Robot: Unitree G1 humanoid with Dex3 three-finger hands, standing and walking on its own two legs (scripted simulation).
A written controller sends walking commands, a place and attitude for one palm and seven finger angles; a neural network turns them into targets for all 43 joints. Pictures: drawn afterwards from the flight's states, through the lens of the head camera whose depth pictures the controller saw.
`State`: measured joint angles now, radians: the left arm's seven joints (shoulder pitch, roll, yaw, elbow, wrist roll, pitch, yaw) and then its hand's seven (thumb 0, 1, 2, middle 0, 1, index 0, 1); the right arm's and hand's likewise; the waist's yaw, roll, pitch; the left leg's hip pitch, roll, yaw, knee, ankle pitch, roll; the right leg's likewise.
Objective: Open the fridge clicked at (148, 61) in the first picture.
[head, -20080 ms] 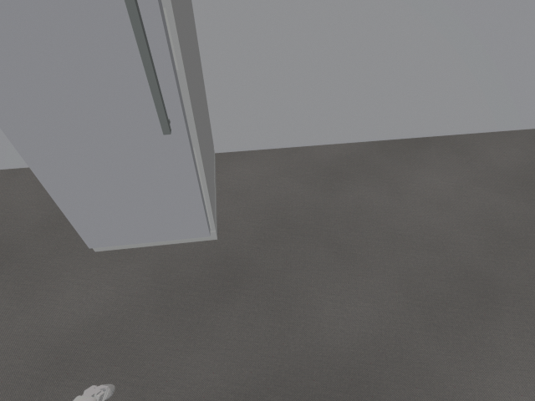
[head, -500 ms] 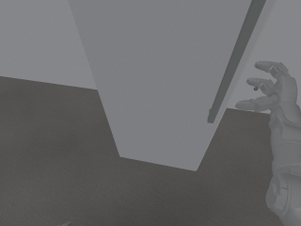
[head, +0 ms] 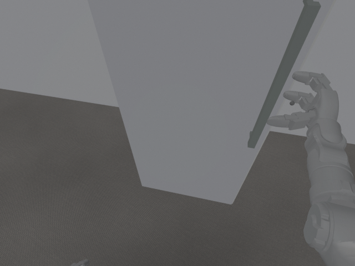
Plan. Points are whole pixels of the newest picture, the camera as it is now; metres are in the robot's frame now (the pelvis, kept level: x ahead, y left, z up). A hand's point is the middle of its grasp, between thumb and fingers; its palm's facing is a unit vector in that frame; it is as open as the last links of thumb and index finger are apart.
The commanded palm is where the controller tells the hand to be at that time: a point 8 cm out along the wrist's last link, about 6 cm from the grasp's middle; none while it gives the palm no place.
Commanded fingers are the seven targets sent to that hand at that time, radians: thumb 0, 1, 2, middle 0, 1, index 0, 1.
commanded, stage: feel for the door with the fingertips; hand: right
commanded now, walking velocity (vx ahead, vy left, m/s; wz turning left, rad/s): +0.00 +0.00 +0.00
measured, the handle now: (272, 90) +0.53 -0.15 +0.13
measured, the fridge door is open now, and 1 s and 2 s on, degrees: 0 0 0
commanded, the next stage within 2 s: slide the fingers in behind the handle in 0.26 s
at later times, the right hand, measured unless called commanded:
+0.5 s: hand (293, 99) +0.48 -0.18 +0.15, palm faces +0.12 +0.99 +0.00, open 13.5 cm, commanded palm +0.45 -0.23 +0.14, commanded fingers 0.00 0.50 -0.30 0.30 1.20 0.30 1.20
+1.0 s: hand (287, 103) +0.47 -0.17 +0.14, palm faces +0.10 +0.99 +0.01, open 14.0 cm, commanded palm +0.44 -0.22 +0.14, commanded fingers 0.00 0.50 -0.30 0.30 1.20 0.30 1.20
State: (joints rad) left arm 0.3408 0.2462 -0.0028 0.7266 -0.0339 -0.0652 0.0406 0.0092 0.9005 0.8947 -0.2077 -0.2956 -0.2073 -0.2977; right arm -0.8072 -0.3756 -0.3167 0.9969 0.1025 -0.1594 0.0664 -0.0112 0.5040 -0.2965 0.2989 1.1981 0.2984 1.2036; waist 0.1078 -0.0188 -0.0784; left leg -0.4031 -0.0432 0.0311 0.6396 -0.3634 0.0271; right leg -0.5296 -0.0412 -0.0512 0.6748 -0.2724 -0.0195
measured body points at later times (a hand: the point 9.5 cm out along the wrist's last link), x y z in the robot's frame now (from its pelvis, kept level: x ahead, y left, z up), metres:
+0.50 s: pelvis -0.01 +0.00 +0.00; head +0.04 -0.01 +0.44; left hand +0.01 +0.28 -0.12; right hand +0.47 -0.24 +0.15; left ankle -0.03 +0.10 -0.72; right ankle +0.04 -0.11 -0.72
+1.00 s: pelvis +0.00 +0.00 +0.00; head +0.03 -0.01 +0.45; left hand +0.05 +0.26 -0.12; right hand +0.46 -0.23 +0.14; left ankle -0.03 +0.10 -0.72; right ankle +0.04 -0.11 -0.72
